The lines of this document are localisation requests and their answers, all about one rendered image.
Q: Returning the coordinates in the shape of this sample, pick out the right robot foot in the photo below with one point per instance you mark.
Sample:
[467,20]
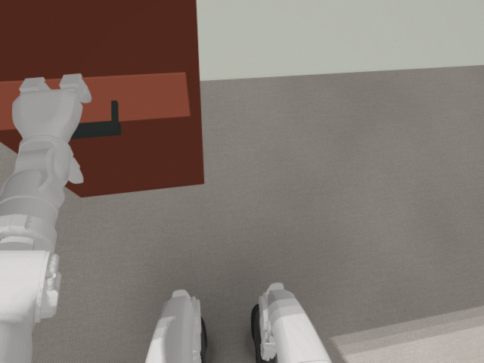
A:
[257,336]

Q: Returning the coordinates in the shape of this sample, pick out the drawer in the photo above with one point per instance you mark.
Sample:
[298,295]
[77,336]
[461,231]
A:
[143,96]

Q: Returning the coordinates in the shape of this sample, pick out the left robot forearm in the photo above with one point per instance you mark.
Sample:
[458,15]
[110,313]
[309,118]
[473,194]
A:
[31,197]

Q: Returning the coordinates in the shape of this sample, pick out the robot left upper arm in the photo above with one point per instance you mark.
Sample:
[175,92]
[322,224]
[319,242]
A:
[29,291]

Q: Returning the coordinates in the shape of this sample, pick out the robot left thigh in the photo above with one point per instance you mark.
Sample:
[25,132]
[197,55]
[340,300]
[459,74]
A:
[178,323]

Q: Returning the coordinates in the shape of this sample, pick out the left robot hand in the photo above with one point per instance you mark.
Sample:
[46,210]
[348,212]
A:
[38,110]

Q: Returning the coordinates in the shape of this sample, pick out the cabinet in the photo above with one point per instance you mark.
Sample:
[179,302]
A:
[52,38]

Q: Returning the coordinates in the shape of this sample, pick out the handle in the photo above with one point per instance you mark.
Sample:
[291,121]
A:
[100,129]

